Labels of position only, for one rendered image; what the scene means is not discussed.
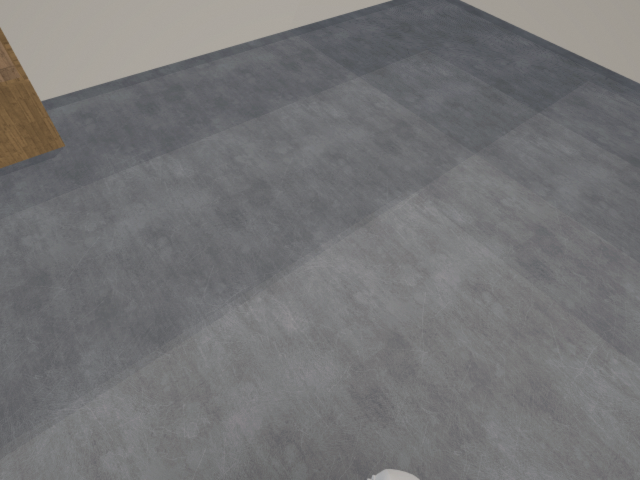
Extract cupboard door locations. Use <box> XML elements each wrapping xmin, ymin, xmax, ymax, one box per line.
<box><xmin>0</xmin><ymin>41</ymin><xmax>20</xmax><ymax>82</ymax></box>

